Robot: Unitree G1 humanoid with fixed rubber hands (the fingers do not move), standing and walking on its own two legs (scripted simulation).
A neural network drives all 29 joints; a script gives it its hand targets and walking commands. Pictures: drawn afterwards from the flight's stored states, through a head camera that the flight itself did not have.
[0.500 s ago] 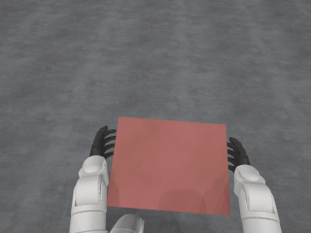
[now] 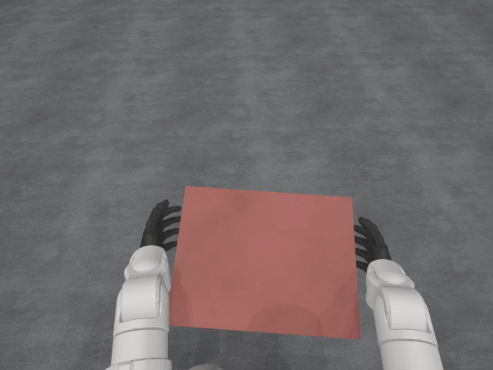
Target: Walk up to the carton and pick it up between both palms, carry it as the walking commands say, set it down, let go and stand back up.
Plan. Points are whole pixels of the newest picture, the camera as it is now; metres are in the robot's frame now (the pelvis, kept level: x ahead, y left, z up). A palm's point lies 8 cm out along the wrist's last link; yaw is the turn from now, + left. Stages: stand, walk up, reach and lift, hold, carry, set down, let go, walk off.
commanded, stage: carry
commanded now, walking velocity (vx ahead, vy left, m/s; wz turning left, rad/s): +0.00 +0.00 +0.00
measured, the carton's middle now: (260, 264) +0.31 -0.02 -0.09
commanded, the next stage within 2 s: none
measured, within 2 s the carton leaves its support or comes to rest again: neither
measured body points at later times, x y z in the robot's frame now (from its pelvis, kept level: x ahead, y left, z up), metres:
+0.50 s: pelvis +0.20 +0.03 +0.02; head +0.21 +0.04 +0.47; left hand +0.51 +0.19 +0.03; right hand +0.47 -0.17 +0.02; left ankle +0.13 +0.10 -0.70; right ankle +0.10 -0.07 -0.68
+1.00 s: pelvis +0.33 +0.01 +0.01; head +0.34 +0.01 +0.46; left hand +0.64 +0.19 +0.02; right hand +0.60 -0.18 +0.01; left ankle +0.28 +0.11 -0.71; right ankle +0.28 -0.08 -0.70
